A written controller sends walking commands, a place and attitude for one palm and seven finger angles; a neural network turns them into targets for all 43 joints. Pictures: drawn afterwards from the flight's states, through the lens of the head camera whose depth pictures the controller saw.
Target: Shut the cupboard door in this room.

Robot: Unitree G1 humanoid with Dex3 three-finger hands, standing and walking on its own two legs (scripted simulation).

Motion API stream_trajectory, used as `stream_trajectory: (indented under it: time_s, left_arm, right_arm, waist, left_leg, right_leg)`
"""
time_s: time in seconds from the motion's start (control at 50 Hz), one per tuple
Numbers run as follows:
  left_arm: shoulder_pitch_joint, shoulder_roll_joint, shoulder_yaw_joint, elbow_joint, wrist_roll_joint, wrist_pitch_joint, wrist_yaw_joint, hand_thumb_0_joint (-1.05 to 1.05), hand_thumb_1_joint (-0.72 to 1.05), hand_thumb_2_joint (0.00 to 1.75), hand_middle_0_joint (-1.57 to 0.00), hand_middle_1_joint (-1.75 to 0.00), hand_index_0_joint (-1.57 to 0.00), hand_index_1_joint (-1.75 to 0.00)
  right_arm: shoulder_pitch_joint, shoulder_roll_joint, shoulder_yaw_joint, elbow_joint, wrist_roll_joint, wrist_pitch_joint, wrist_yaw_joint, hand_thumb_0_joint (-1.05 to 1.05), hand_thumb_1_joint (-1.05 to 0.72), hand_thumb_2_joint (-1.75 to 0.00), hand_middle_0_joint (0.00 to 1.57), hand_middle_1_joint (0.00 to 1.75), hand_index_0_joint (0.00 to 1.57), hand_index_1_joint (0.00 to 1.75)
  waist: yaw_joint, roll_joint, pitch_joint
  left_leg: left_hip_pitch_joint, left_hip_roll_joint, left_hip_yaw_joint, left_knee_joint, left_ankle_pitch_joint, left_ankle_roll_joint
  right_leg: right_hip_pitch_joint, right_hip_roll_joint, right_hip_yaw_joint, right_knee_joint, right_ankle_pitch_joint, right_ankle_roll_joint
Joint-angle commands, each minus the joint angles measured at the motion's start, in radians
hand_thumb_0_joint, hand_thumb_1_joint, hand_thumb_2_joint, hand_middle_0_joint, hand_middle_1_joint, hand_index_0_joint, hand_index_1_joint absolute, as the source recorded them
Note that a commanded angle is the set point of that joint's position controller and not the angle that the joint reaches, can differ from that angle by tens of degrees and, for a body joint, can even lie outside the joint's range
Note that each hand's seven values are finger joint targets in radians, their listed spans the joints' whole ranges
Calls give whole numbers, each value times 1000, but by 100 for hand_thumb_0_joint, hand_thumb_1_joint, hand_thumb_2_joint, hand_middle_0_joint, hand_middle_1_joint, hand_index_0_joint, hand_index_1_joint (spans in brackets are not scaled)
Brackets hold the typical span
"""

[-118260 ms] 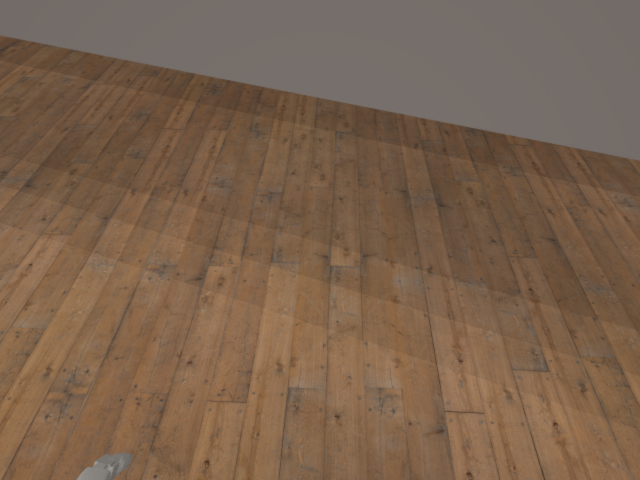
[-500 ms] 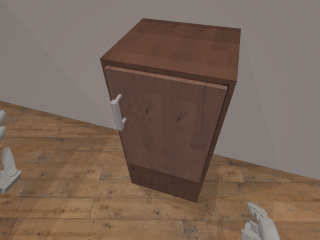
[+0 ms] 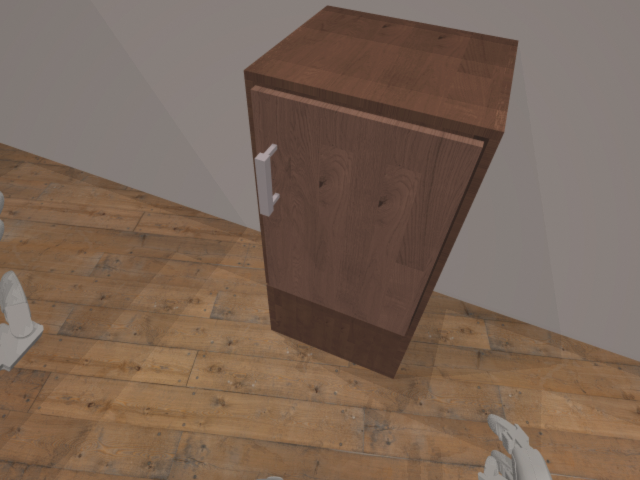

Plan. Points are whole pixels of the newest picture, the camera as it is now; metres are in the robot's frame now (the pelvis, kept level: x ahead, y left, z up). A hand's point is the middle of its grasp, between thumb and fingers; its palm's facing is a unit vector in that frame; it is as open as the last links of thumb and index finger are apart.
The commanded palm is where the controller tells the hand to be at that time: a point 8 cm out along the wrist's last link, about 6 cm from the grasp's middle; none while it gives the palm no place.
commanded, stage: step back with the hand held close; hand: left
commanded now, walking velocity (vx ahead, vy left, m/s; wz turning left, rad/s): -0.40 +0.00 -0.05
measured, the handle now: (269, 180) +0.66 +0.14 -0.02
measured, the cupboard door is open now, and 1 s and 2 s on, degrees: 0 0 0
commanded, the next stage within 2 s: stop stepping back and stand still in 0.36 s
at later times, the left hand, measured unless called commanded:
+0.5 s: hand (8, 435) +0.12 +0.23 +0.18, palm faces +0.40 -0.83 -0.38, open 7.4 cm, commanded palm +0.06 +0.28 +0.20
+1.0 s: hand out of the picture +0.04 +0.30 +0.21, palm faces +0.33 -0.82 -0.47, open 7.4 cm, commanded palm +0.02 +0.35 +0.20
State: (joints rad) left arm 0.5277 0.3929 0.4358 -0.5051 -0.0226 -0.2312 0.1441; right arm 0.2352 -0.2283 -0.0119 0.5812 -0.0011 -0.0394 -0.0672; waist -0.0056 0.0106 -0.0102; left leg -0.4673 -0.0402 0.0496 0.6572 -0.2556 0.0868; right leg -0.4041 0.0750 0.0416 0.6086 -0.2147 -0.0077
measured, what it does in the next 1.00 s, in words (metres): walks backwards: right foot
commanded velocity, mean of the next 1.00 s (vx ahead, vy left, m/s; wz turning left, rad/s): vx -0.10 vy -0.05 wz -0.04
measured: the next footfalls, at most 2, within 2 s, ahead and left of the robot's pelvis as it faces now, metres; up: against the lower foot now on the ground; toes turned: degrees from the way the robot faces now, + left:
right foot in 0.94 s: -0.12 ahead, -0.04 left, +0.00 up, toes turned -6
left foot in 1.08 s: -0.05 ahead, +0.17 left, +0.00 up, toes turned -6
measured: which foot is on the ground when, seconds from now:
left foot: down 0.00-0.90, up 0.92-1.00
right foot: down 0.00-0.74, up 0.76-0.92, down 0.94-1.00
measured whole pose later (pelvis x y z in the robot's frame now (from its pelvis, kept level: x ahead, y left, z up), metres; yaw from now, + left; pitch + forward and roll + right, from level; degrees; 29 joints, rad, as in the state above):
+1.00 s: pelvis -0.14 +0.06 +0.00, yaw -4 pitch -1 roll -3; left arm 0.65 0.53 0.48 -0.75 -0.07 -0.20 0.13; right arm 0.24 -0.16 0.00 0.63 -0.01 -0.09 -0.03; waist 0.03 -0.06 -0.02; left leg -0.58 -0.01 0.01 0.95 -0.38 -0.06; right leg -0.25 0.08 -0.06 0.61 -0.33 -0.08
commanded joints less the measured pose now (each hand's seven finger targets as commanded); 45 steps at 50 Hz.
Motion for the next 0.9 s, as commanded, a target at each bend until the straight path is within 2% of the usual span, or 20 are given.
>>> stream_trajectory:
  time_s: [0.0, 0.12, 0.2, 0.3, 0.36, 0.38, 0.4, 0.42, 0.48, 0.52, 0.58, 0.62, 0.66, 0.7, 0.72, 0.76, 0.8, 0.84, 0.86, 0.88]
  left_arm:
    - [-69, 221, 138, -223, -5, -80, 34, 0, 90, 90, -20, -30, -20, -30]
    - [-68, 225, 189, -197, 5, -93, 22, 0, 90, 90, -20, -30, -20, -30]
    - [-78, 194, 164, -171, 9, -89, 4, 0, 90, 90, -20, -30, -20, -30]
    - [-40, 191, 141, -232, -40, -108, -3, 0, 90, 90, -20, -30, -20, -30]
    - [-79, 207, 126, -296, -42, -137, 12, 0, 90, 90, -20, -30, -20, -30]
    - [-124, 216, 116, -314, -36, -146, 22, 0, 90, 90, -20, -30, -20, -30]
    - [-153, 222, 100, -324, -35, -138, 26, 0, 90, 90, -20, -30, -20, -30]
    - [-138, 281, 153, -331, -33, -127, 35, 0, 90, 90, -20, -30, -20, -30]
    - [-39, 261, 146, -241, -35, -95, 35, 0, 90, 90, -20, -30, -20, -30]
    - [-26, 276, 166, -186, -37, -76, 36, 0, 90, 90, -20, -30, -20, -30]
    - [-52, 232, 115, -92, -35, -50, 31, 0, 90, 90, -20, -30, -20, -30]
    - [-75, 234, 110, -49, -34, -35, 28, 0, 90, 90, -20, -30, -20, -30]
    - [-129, 208, 71, -65, -30, -30, 18, 0, 90, 90, -20, -30, -20, -30]
    - [-167, 206, 69, -130, -34, -32, 16, 0, 90, 90, -20, -30, -20, -30]
    - [-200, 230, 82, -183, -37, -38, 21, 0, 90, 90, -20, -30, -20, -30]
    - [-163, 234, 93, -292, -44, -48, 18, 0, 90, 90, -20, -30, -20, -30]
    - [-57, 230, 100, -395, -50, -42, 10, 0, 90, 90, -20, -30, -20, -30]
    - [111, 244, 133, -429, -60, -18, 9, 0, 90, 90, -20, -30, -20, -30]
    - [165, 262, 142, -444, -54, -8, 15, 0, 90, 90, -20, -30, -20, -30]
    - [168, 271, 161, -443, -58, 2, 19, 0, 90, 90, -20, -30, -20, -30]
  right_arm:
    - [-100, -136, -54, -152, 3, -61, -13, 0, -90, -90, 20, 30, 20, 30]
    - [-128, -154, -65, -145, -6, -75, -24, 0, -90, -90, 20, 30, 20, 30]
    - [-124, -147, -69, -141, -10, -83, -16, 0, -90, -90, 20, 30, 20, 30]
    - [-127, -120, -63, -104, -10, -114, 2, 0, -90, -90, 20, 30, 20, 30]
    - [-122, -90, -52, -78, -7, -115, 9, 0, -90, -90, 20, 30, 20, 30]
    - [-123, -76, -49, -65, -5, -115, 7, 0, -90, -90, 20, 30, 20, 30]
    - [-137, -74, -58, -70, 15, -117, 2, 0, -90, -90, 20, 30, 20, 30]
    - [-149, -80, -62, -79, 14, -117, -7, 0, -90, -90, 20, 30, 20, 30]
    - [-154, -80, -43, -102, 10, -98, -18, 0, -90, -90, 20, 30, 20, 30]
    - [-152, -100, -41, -104, 3, -89, -21, 0, -90, -90, 20, 30, 20, 30]
    - [-123, -102, -28, -113, 3, -71, -28, 0, -90, -90, 20, 30, 20, 30]
    - [-114, -117, -29, -115, 0, -65, -33, 0, -90, -90, 20, 30, 20, 30]
    - [-100, -119, -22, -120, 5, -73, -34, 0, -90, -90, 20, 30, 20, 30]
    - [-94, -133, -23, -129, 8, -100, -37, 0, -90, -90, 20, 30, 20, 30]
    - [-104, -137, -26, -131, 7, -116, -38, 0, -90, -90, 20, 30, 20, 30]
    - [-86, -118, -37, -132, -5, -140, -17, 0, -90, -90, 20, 30, 20, 30]
    - [-83, -97, -57, -144, -11, -156, 12, 0, -90, -90, 20, 30, 20, 30]
    - [-67, -68, -63, -158, -4, -151, 35, 0, -90, -90, 20, 30, 20, 30]
    - [-44, -65, -61, -138, 13, -138, 45, 0, -90, -90, 20, 30, 20, 30]
    - [-38, -80, -69, -119, 23, -123, 37, 0, -90, -90, 20, 30, 20, 30]
  waist:
    - [-15, 4, -102]
    - [4, 191, -108]
    - [-1, 143, -46]
    - [4, 153, -119]
    - [1, 37, -240]
    - [-9, -7, -296]
    - [-17, -96, -327]
    - [-14, -107, -337]
    - [-17, -5, -237]
    - [-20, 61, -144]
    - [-33, 24, 54]
    - [-37, 1, 128]
    - [-38, 17, 162]
    - [-19, 170, 101]
    - [-3, 258, 42]
    - [24, 280, -117]
    - [46, 336, -271]
    - [59, 240, -342]
    - [52, 66, -346]
    - [25, -181, -252]
  left_leg:
    - [-133, 142, -209, -211, -289, -6]
    - [-441, 321, -340, -462, -510, 59]
    - [-453, 364, -332, -476, -549, 63]
    - [-11, 317, -227, -402, -314, -34]
    - [272, 210, -80, -164, 83, -87]
    - [359, 167, -6, -92, 237, -104]
    - [403, 126, 14, -53, 254, -101]
    - [423, 117, 15, -32, 227, -94]
    - [352, 112, 0, -46, 190, -86]
    - [356, 102, -31, -61, 54, -91]
    - [316, 92, -93, -58, -106, -113]
    - [297, 95, -128, -85, -156, -116]
    - [224, 136, -204, -241, -255, -113]
    - [78, 217, -355, -594, -551, -141]
    - [64, 253, -424, -692, -624, -171]
    - [189, 261, -353, -701, -517, -280]
    - [269, 190, -161, -644, -309, -342]
    - [292, 101, 11, -442, -109, -316]
    - [342, 23, 137, -114, -66, -269]
    - [353, 23, 28, 254, -106, -203]
  right_leg:
    - [165, -117, 194, -94, -43, -29]
    - [460, 22, 38, 232, 33, 26]
    - [426, 39, 12, 279, -117, 24]
    - [167, -9, -14, -60, -217, -13]
    - [16, -143, 174, -233, 18, -45]
    - [0, -195, 205, -234, 252, -29]
    - [-6, -195, 187, -218, 385, 26]
    - [-23, -204, 190, -225, 434, 47]
    - [-23, -200, 165, -229, 280, 33]
    - [-107, -175, 151, -297, -43, -1]
    - [-266, -149, 138, -391, -475, -72]
    - [-311, -129, 108, -401, -522, -74]
    - [-235, -67, 35, -321, -448, -47]
    - [16, 55, -68, -92, -371, -2]
    - [104, 85, -68, 37, -343, -1]
    - [162, 109, -87, 135, -365, -10]
    - [265, 127, -141, 116, -365, -13]
    - [353, 89, -181, -93, -309, -39]
    - [261, -38, -123, -201, -278, -96]
    - [-5, -222, 57, -282, -244, -174]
